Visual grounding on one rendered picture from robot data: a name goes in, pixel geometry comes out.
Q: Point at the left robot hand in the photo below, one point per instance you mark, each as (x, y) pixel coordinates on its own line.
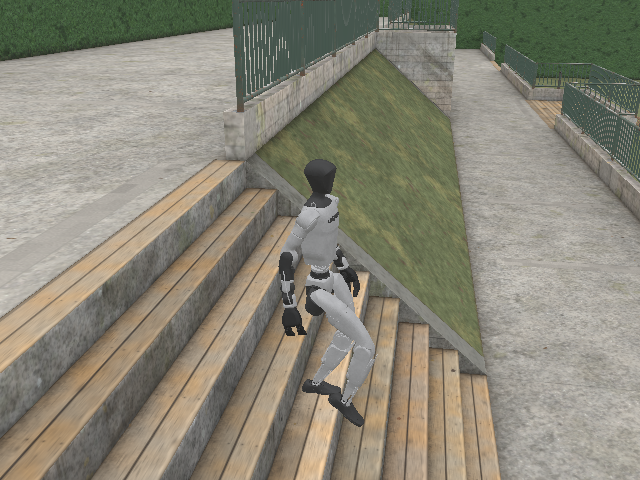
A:
(350, 275)

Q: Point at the robot left upper arm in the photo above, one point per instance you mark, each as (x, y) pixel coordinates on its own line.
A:
(333, 197)

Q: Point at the right robot hand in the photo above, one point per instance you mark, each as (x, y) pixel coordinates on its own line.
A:
(291, 318)

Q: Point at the robot right forearm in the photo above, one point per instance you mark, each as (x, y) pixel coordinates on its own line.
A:
(285, 263)

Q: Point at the robot left shin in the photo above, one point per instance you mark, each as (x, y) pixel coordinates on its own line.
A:
(330, 360)

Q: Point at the robot left forearm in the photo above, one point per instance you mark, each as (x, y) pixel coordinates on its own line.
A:
(340, 260)

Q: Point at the right robot thigh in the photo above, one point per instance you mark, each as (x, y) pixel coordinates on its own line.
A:
(340, 316)

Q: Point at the robot right upper arm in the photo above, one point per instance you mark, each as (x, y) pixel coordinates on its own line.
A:
(305, 222)

